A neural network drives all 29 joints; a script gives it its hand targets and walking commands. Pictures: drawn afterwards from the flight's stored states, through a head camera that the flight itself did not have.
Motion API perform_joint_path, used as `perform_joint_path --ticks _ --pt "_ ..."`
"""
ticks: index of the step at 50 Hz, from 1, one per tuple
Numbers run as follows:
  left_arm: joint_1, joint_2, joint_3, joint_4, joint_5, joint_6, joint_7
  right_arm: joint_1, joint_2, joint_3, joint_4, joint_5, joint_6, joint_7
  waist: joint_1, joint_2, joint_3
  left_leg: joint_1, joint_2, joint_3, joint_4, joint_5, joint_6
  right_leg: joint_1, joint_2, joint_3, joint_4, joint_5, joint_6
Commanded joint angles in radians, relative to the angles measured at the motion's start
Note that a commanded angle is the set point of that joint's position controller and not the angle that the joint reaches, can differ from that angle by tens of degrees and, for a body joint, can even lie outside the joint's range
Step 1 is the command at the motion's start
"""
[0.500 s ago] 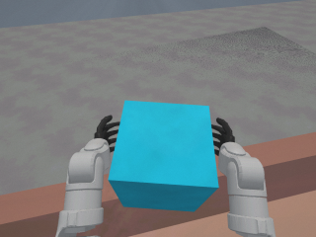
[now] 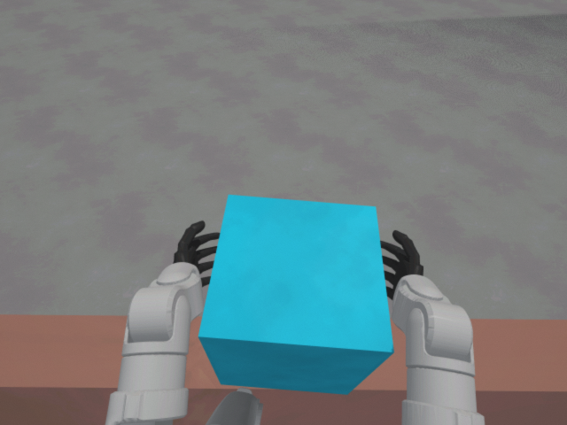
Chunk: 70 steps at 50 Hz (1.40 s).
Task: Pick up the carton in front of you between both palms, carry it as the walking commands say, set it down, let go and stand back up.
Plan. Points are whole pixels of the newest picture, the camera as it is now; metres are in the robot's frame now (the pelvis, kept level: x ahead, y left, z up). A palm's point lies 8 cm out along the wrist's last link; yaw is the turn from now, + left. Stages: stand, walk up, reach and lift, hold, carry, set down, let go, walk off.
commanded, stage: carry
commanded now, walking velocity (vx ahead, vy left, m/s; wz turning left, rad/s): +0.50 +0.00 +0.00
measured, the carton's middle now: (292, 302) +0.31 +0.04 -0.02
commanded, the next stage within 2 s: none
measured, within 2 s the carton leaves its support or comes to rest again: neither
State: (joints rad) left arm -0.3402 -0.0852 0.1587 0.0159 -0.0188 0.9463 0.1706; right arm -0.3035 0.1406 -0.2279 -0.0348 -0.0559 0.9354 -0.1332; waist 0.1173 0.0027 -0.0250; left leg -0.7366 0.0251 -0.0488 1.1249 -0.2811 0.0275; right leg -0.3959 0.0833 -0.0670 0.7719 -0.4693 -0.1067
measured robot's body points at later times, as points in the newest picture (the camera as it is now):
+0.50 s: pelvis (303, 289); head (320, 47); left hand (263, 146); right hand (391, 156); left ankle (271, 417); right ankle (332, 337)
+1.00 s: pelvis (315, 188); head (336, 29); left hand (276, 95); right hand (365, 104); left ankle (291, 261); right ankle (316, 334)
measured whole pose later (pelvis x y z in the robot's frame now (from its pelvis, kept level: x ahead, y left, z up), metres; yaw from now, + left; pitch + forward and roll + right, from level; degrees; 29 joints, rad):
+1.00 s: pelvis +0.81 +0.02 -0.28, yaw -1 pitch +4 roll -2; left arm -0.40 -0.07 0.13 -0.04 -0.05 0.94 0.18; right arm -0.30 0.11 -0.21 -0.17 -0.04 0.95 -0.14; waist 0.12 0.05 -0.05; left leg -0.55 0.01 0.07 0.39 0.35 0.08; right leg -0.18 0.12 -0.05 1.00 -0.78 -0.09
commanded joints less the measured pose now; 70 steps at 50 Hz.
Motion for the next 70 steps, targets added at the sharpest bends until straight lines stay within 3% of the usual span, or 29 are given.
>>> perform_joint_path --ticks 1,5,8,9,10,11,12,14,16,19,23,26,29,30,31,33,34,35,39,43,48,50,51,52,53,54,55,62,70 --pt "-0.636 -0.927 -0.740 -0.145 -0.328 -0.047 -0.163 -0.543 0.772 0.659 -0.075 0.169 -0.051 0.059 0.003 -0.099 -0.412 -0.106 -0.022 0.057 -0.226 0.359 0.027 0.439 -0.176 0.291 -0.018 0.683 -0.125" --pt "-0.543 -0.855 -0.716 -0.127 -0.301 -0.056 -0.152 -0.509 0.705 0.660 -0.128 0.157 -0.051 0.050 0.006 -0.108 -0.301 0.324 -0.092 0.177 -0.632 0.644 0.023 0.131 -0.102 0.176 0.011 0.410 -0.081" --pt "-0.506 -0.785 -0.685 -0.124 -0.264 -0.033 -0.130 -0.464 0.624 0.655 -0.124 0.159 -0.017 0.037 -0.206 -0.100 -0.411 0.684 -0.098 0.217 -0.613 0.629 0.064 0.095 -0.135 0.044 0.416 0.731 -0.001" --pt "-0.518 -0.749 -0.659 -0.131 -0.238 -0.021 -0.119 -0.443 0.597 0.648 -0.114 0.155 -0.003 0.034 -0.298 0.084 -0.385 0.792 -0.044 0.162 -0.689 0.558 0.087 -0.019 -0.076 -0.017 0.728 0.525 0.043" --pt "-0.503 -0.727 -0.617 -0.112 -0.206 -0.005 -0.102 -0.431 0.559 0.632 -0.092 0.165 0.017 0.032 -0.224 0.192 -0.364 0.982 0.136 -0.043 -0.445 0.959 0.116 -0.337 0.006 0.026 0.948 -0.203 0.072" --pt "-0.462 -0.666 -0.564 -0.107 -0.164 0.017 -0.084 -0.459 0.556 0.652 -0.071 0.207 0.030 0.025 -0.177 0.227 -0.461 1.114 0.288 -0.368 -0.443 0.948 0.217 -0.486 -0.002 0.117 0.975 -0.177 0.088" --pt "-0.455 -0.628 -0.525 -0.113 -0.132 0.030 -0.066 -0.508 0.585 0.685 -0.091 0.258 0.035 0.027 -0.198 0.170 -0.455 1.057 0.329 -0.524 -0.528 0.552 0.306 -0.554 -0.040 0.131 0.933 -0.138 0.083" --pt "-0.456 -0.643 -0.482 -0.120 -0.094 0.035 -0.045 -0.624 0.652 0.723 -0.124 0.334 0.043 0.040 -0.181 -0.007 -0.386 0.871 0.295 -0.573 -0.527 0.353 0.308 -0.585 -0.097 0.173 0.747 -0.028 0.067" --pt "-0.486 -0.662 -0.463 -0.118 -0.069 0.029 -0.046 -0.717 0.754 0.753 -0.122 0.390 0.037 0.064 -0.169 -0.051 -0.305 0.618 0.264 -0.497 -0.578 0.381 0.298 -0.442 -0.119 0.151 0.497 0.020 0.081" --pt "-0.562 -0.749 -0.521 -0.148 -0.087 0.001 -0.064 -0.750 0.822 0.762 -0.097 0.403 0.019 0.092 -0.175 0.082 -0.329 0.572 0.217 -0.336 -0.544 0.532 0.250 -0.340 -0.128 0.094 0.398 0.285 0.072" --pt "-0.568 -0.774 -0.585 -0.185 -0.117 -0.017 -0.076 -0.641 0.822 0.752 -0.060 0.387 0.000 0.101 -0.241 0.041 -0.303 0.558 0.006 -0.089 -0.431 0.329 0.161 -0.208 -0.061 -0.019 -0.140 0.742 0.051" --pt "-0.569 -0.742 -0.612 -0.224 -0.137 -0.010 -0.077 -0.577 0.770 0.730 -0.070 0.356 -0.002 0.090 -0.254 0.121 -0.274 0.524 -0.001 -0.049 -0.362 0.225 0.150 -0.046 -0.038 -0.068 -0.290 0.852 0.042" --pt "-0.490 -0.677 -0.592 -0.209 -0.127 0.014 -0.075 -0.536 0.717 0.715 -0.065 0.323 0.016 0.072 -0.022 0.080 -0.420 0.476 0.038 0.054 0.076 0.594 0.067 0.350 -0.028 -0.088 -0.289 0.825 0.002" --pt "-0.457 -0.651 -0.571 -0.187 -0.120 0.024 -0.075 -0.562 0.693 0.694 -0.074 0.301 0.026 0.063 0.060 -0.079 -0.369 0.341 -0.044 0.111 0.382 0.307 0.017 0.447 -0.094 -0.017 -0.372 0.803 -0.038" --pt "-0.473 -0.617 -0.571 -0.161 -0.123 0.035 -0.071 -0.558 0.672 0.663 -0.058 0.270 0.039 0.053 -0.020 -0.225 -0.399 -0.001 -0.126 0.071 0.562 -0.386 -0.010 0.735 -0.289 0.236 -0.105 1.232 -0.103" --pt "-0.507 -0.651 -0.619 -0.146 -0.194 0.045 -0.069 -0.500 0.604 0.602 -0.047 0.217 0.060 0.026 -0.018 -0.147 -0.448 -0.218 -0.056 -0.023 0.476 -0.291 0.006 0.744 -0.392 0.547 -0.171 0.795 -0.232" --pt "-0.549 -0.703 -0.641 -0.169 -0.237 0.047 -0.077 -0.500 0.598 0.578 -0.046 0.200 0.063 0.016 -0.043 0.004 -0.407 -0.179 -0.016 -0.040 0.358 -0.212 0.011 0.584 -0.366 0.583 -0.249 0.546 -0.214" --pt "-0.638 -0.743 -0.663 -0.192 -0.276 0.042 -0.086 -0.504 0.613 0.558 -0.056 0.186 0.063 0.016 -0.057 -0.041 -0.389 -0.164 0.011 -0.057 0.279 -0.187 0.009 0.481 -0.416 0.630 -0.233 0.585 -0.261" --pt "-0.727 -0.878 -0.704 -0.189 -0.340 0.014 -0.129 -0.582 0.719 0.591 -0.073 0.178 0.024 0.037 -0.041 -0.055 -0.353 -0.038 0.018 -0.001 0.034 0.035 -0.016 0.316 -0.342 0.475 -0.208 0.727 -0.200" --pt "-0.656 -0.905 -0.711 -0.164 -0.332 -0.015 -0.143 -0.600 0.745 0.651 -0.125 0.197 -0.011 0.049 0.008 -0.026 -0.326 0.033 -0.028 0.088 -0.453 0.484 0.017 0.313 -0.140 0.249 -0.099 0.530 -0.112" --pt "-0.559 -0.802 -0.695 -0.167 -0.305 -0.016 -0.126 -0.551 0.646 0.663 -0.165 0.200 -0.001 0.038 0.023 -0.102 -0.288 0.301 -0.060 0.165 -0.740 0.710 0.049 0.283 -0.098 0.170 0.063 0.407 -0.066" --pt "-0.539 -0.755 -0.678 -0.162 -0.285 -0.001 -0.115 -0.485 0.592 0.637 -0.153 0.193 0.019 0.030 -0.109 -0.082 -0.347 0.551 -0.033 0.187 -0.818 0.665 0.069 0.258 -0.106 0.126 0.340 0.606 -0.031" --pt "-0.549 -0.731 -0.661 -0.169 -0.266 0.007 -0.108 -0.467 0.555 0.618 -0.157 0.183 0.030 0.027 -0.161 -0.006 -0.395 0.752 0.028 0.131 -0.748 0.632 0.069 0.115 -0.078 0.070 0.581 0.405 0.000" --pt "-0.553 -0.726 -0.654 -0.157 -0.255 0.027 -0.102 -0.479 0.520 0.599 -0.126 0.173 0.041 0.021 -0.132 0.204 -0.500 1.133 0.280 -0.148 -0.419 1.126 0.185 -0.254 -0.037 0.079 0.801 -0.190 0.066" --pt "-0.518 -0.693 -0.632 -0.147 -0.252 0.043 -0.093 -0.447 0.528 0.609 -0.092 0.200 0.054 0.015 -0.200 0.224 -0.597 1.307 0.394 -0.409 -0.428 0.979 0.313 -0.470 -0.028 0.109 0.946 -0.216 0.092" --pt "-0.506 -0.692 -0.609 -0.175 -0.245 0.049 -0.084 -0.450 0.556 0.632 -0.111 0.232 0.054 0.017 -0.235 0.205 -0.646 1.253 0.408 -0.557 -0.553 0.495 0.381 -0.531 -0.042 0.114 0.947 -0.165 0.087" --pt "-0.557 -0.716 -0.600 -0.194 -0.228 0.044 -0.078 -0.495 0.627 0.656 -0.142 0.273 0.056 0.032 -0.199 0.011 -0.515 1.036 0.282 -0.461 -0.670 0.279 0.284 -0.478 -0.077 0.096 0.776 -0.079 0.067" --pt "-0.538 -0.807 -0.589 -0.200 -0.115 -0.011 -0.086 -0.683 0.837 0.803 -0.165 0.408 0.004 0.113 -0.175 0.095 -0.438 0.803 0.218 -0.254 -0.655 0.577 0.242 -0.439 -0.132 0.063 0.380 0.097 0.076" --pt "-0.528 -0.783 -0.667 -0.238 -0.157 -0.018 -0.111 -0.582 0.781 0.779 -0.140 0.343 -0.001 0.115 -0.158 0.137 -0.375 0.776 0.116 0.042 -0.637 0.926 0.090 -0.024 -0.025 -0.118 -0.273 0.502 0.053"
